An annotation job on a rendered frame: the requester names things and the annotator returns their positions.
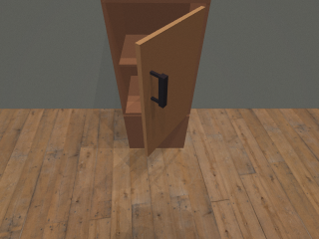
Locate handle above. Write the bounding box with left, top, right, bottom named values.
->
left=150, top=70, right=168, bottom=108

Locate cupboard door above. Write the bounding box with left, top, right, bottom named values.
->
left=135, top=6, right=205, bottom=157

